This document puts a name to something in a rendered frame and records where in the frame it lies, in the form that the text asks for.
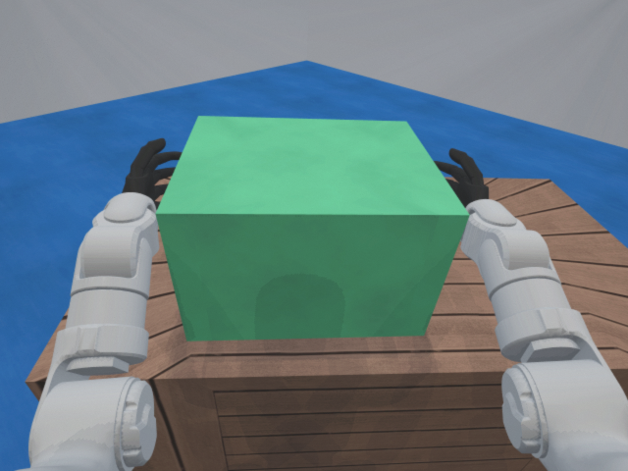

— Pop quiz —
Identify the right robot upper arm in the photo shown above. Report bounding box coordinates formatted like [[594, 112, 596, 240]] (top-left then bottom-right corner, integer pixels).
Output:
[[501, 359, 628, 471]]

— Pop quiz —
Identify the left robot upper arm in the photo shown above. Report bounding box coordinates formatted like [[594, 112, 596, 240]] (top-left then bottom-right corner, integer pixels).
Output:
[[16, 377, 157, 471]]

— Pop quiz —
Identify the right robot forearm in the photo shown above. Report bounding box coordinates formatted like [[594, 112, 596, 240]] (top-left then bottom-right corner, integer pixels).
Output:
[[460, 199, 628, 411]]

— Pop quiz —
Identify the right robot hand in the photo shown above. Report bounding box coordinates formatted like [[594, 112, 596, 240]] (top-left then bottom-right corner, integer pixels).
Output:
[[434, 148, 489, 208]]

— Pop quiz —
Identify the pedestal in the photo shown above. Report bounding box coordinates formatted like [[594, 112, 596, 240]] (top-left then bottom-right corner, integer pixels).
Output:
[[26, 176, 628, 471]]

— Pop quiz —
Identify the left robot forearm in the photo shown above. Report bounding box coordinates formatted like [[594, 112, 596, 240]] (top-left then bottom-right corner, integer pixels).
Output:
[[28, 192, 159, 466]]

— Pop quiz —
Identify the carton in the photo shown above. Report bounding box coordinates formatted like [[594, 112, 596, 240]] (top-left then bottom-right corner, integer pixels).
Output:
[[156, 116, 470, 341]]

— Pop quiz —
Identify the left robot hand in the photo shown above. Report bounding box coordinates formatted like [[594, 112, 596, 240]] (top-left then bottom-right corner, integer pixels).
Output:
[[122, 138, 182, 210]]

